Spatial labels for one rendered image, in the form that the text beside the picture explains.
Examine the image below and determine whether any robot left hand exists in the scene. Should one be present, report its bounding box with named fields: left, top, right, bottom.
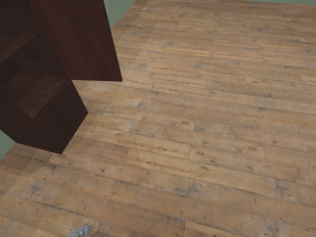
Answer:
left=66, top=225, right=92, bottom=237

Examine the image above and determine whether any cupboard door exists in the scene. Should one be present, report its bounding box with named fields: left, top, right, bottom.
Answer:
left=28, top=0, right=122, bottom=82

